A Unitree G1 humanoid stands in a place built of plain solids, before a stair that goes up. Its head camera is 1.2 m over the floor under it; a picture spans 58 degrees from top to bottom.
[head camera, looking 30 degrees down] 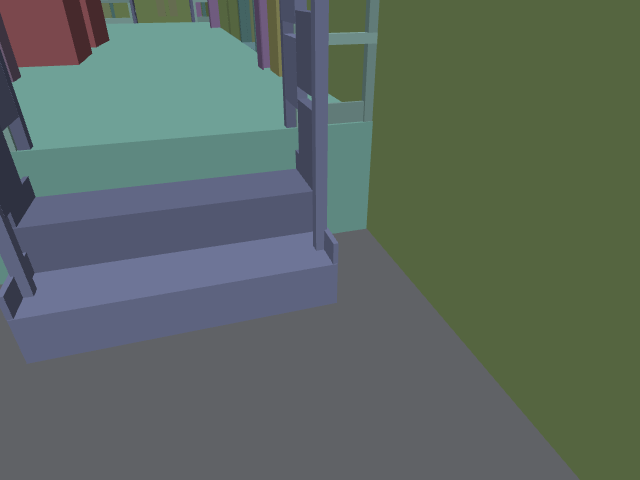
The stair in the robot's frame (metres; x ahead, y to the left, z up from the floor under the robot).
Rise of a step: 0.21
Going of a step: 0.30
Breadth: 1.22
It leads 17 degrees to the left of straight ahead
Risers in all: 3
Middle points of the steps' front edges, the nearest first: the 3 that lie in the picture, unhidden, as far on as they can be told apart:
1.34 0.51 0.21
1.63 0.59 0.41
1.91 0.68 0.62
